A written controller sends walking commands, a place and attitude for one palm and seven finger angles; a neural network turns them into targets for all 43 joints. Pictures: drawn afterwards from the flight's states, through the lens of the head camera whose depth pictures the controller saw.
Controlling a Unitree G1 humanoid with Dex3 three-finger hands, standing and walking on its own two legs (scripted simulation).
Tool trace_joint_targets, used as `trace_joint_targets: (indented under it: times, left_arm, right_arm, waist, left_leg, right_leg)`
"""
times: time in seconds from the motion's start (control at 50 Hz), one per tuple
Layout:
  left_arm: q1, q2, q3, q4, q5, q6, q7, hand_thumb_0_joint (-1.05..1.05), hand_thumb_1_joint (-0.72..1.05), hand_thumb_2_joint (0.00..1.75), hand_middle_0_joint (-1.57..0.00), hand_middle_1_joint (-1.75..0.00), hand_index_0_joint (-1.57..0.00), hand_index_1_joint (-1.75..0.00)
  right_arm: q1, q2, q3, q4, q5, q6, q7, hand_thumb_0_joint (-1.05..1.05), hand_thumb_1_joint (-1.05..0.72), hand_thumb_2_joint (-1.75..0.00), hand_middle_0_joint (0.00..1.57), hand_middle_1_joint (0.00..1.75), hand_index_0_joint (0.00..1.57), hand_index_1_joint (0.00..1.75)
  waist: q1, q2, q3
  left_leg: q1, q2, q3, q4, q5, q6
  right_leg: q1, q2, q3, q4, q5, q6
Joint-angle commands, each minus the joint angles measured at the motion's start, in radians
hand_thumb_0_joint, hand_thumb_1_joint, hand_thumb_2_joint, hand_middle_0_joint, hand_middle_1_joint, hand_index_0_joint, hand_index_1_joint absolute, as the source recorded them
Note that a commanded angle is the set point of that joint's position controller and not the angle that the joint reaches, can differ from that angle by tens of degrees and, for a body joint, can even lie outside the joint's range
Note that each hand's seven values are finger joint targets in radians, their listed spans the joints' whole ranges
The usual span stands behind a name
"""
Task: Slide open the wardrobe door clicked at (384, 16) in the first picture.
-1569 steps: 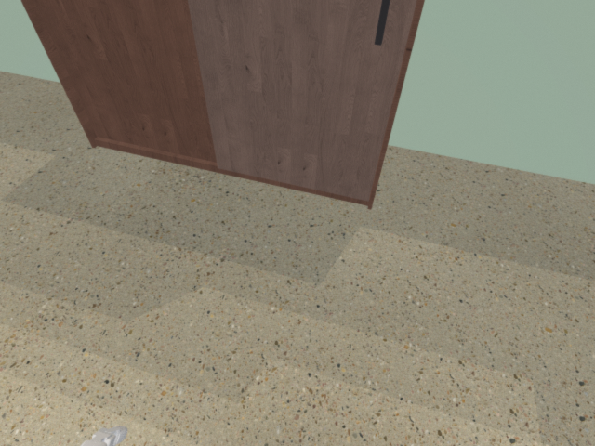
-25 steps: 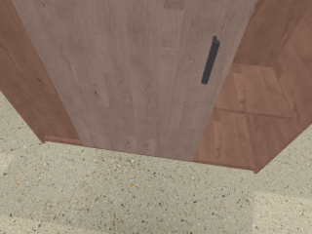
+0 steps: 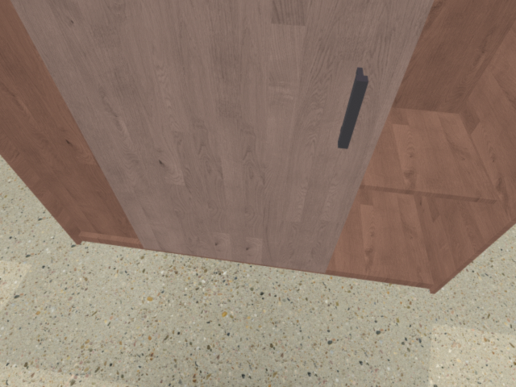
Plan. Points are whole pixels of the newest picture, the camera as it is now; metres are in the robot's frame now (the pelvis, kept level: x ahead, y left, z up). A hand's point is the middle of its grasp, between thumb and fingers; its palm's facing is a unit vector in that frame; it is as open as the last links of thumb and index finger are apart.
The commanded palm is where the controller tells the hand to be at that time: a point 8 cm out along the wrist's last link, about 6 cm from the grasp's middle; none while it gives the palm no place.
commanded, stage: look to check the result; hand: right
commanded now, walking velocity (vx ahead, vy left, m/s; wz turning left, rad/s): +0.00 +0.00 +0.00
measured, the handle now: (351, 109) +0.63 -0.15 +0.09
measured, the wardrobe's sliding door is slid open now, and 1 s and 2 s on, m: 0.44 0.44 0.44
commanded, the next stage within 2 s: stand and wait in 0.54 s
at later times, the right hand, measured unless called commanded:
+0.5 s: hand out of the picture +0.10 -0.23 -0.15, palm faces -0.02 +0.94 -0.33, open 7.4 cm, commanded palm none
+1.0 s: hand out of the picture +0.10 -0.21 -0.15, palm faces -0.03 +0.95 -0.32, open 7.4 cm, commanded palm none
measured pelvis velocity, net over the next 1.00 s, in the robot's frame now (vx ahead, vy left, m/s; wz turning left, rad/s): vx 0.02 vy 0.03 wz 0.00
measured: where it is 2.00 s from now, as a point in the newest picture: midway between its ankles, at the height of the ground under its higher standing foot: outside the picture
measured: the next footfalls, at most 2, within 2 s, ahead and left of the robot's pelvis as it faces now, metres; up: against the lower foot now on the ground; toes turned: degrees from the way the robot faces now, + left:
none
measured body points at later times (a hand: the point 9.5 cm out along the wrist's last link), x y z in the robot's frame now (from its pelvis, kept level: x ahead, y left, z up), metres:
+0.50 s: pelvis +0.02 +0.02 +0.00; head +0.03 +0.02 +0.45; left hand +0.11 +0.31 -0.13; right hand +0.10 -0.28 -0.13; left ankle -0.01 +0.13 -0.74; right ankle +0.00 -0.10 -0.74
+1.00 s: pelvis +0.02 +0.03 +0.00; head +0.04 +0.03 +0.45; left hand +0.09 +0.32 -0.13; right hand +0.10 -0.26 -0.13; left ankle -0.01 +0.13 -0.74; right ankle +0.00 -0.10 -0.74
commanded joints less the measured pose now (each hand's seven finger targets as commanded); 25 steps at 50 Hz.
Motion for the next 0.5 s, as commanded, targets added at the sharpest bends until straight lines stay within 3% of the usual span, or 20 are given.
trace_joint_targets:
  times: [0.0, 0.2, 0.28, 0.48]
  left_arm:
    - [-0.017, 0.198, 0.039, -0.048, 0.002, -0.019, 0.007, 0.0, 0.9, 0.9, -0.2, -0.3, -0.2, -0.3]
    - [-0.059, 0.243, 0.04, -0.043, 0.0, -0.02, 0.006, 0.0, 0.9, 0.9, -0.2, -0.3, -0.2, -0.3]
    - [-0.072, 0.255, 0.038, -0.039, 0.0, -0.017, 0.004, 0.0, 0.9, 0.9, -0.2, -0.3, -0.2, -0.3]
    - [-0.082, 0.269, 0.033, -0.038, 0.0, -0.017, 0.004, 0.0, 0.9, 0.9, -0.2, -0.3, -0.2, -0.3]
  right_arm:
    - [-0.003, -0.196, -0.043, -0.044, 0.006, -0.021, -0.016, 0.0, -0.9, -0.9, 0.2, 0.3, 0.2, 0.3]
    - [-0.034, -0.239, -0.044, -0.037, 0.008, -0.026, -0.015, 0.0, -0.9, -0.9, 0.2, 0.3, 0.2, 0.3]
    - [-0.052, -0.251, -0.041, -0.033, 0.011, -0.023, -0.013, 0.0, -0.9, -0.9, 0.2, 0.3, 0.2, 0.3]
    - [-0.064, -0.272, -0.04, -0.03, 0.012, -0.026, -0.013, 0.0, -0.9, -0.9, 0.2, 0.3, 0.2, 0.3]
  waist:
    - [0.002, -0.001, -0.097]
    - [0.001, 0.008, -0.125]
    - [0.003, 0.005, -0.092]
    - [0.002, 0.017, -0.094]
  left_leg:
    - [0.032, 0.091, -0.078, -0.063, 0.193, 0.053]
    - [0.073, 0.101, -0.078, -0.08, 0.263, 0.055]
    - [0.065, 0.103, -0.081, -0.102, 0.224, 0.054]
    - [0.089, 0.107, -0.085, -0.116, 0.26, 0.056]
  right_leg:
    - [0.069, -0.132, 0.123, -0.067, 0.222, -0.008]
    - [0.117, -0.14, 0.121, -0.077, 0.288, -0.004]
    - [0.107, -0.141, 0.119, -0.098, 0.238, 0.002]
    - [0.12, -0.144, 0.116, -0.11, 0.249, 0.006]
